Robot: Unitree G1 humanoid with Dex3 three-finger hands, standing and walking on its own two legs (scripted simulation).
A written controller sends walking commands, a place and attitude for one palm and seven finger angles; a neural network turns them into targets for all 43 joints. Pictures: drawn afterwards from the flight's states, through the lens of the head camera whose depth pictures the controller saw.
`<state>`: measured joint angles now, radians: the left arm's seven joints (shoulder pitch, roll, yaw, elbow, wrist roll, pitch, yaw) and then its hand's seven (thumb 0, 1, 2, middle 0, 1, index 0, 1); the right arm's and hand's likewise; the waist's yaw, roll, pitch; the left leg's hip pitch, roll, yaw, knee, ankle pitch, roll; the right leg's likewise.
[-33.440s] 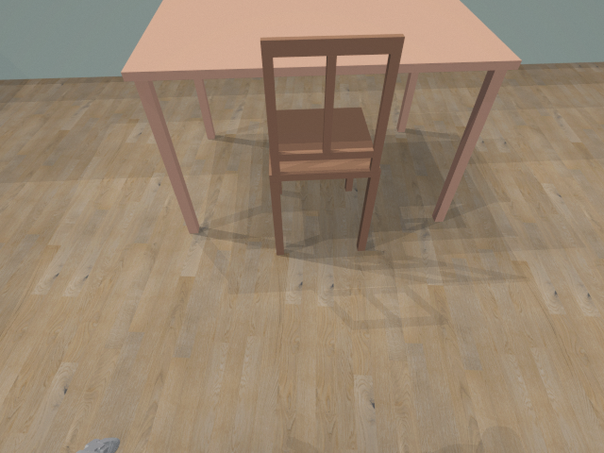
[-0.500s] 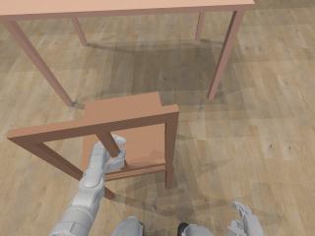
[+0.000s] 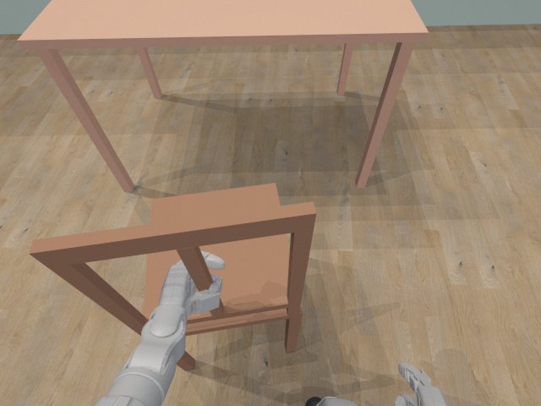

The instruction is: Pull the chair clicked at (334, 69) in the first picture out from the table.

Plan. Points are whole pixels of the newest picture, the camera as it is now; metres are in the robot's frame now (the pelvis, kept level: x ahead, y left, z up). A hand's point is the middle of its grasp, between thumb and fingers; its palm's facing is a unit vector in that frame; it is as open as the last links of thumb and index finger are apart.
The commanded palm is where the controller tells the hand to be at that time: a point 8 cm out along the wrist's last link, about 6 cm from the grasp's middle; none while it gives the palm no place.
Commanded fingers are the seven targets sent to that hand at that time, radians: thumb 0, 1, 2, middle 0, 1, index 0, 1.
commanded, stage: stop walking, hand still on the chair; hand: left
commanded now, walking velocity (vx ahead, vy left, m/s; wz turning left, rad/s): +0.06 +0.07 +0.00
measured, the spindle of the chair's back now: (205, 284) +0.32 +0.13 -0.09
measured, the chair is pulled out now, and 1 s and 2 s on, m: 0.61 0.61 0.61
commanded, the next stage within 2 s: open the thumb and straighten the fingers in 0.68 s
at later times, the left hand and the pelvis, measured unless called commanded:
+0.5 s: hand (212, 293) +0.29 +0.11 -0.06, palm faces -0.07 -0.99 -0.12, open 5.6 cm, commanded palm +0.28 +0.16 -0.05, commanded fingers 0.00 0.90 0.90 -0.50 -1.45 -0.50 -1.45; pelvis +0.04 +0.02 +0.01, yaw +0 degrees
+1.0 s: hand (209, 286) +0.30 +0.12 -0.06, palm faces -0.09 -0.99 -0.11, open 7.3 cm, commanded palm +0.29 +0.17 -0.04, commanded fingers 0.00 -0.55 0.20 -0.45 -1.30 -0.45 -1.30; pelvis +0.04 +0.02 -0.01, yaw +0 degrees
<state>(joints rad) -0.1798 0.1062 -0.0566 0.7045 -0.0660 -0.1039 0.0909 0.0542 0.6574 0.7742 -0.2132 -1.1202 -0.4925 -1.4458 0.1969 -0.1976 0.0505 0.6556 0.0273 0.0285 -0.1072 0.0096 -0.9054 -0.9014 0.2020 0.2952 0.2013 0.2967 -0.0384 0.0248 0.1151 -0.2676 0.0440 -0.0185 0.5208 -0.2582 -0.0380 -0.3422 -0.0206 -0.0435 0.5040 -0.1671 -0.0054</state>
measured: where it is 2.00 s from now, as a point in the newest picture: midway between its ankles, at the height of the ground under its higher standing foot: outside the picture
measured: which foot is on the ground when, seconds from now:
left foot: down 0.00-1.00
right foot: down 0.00-1.00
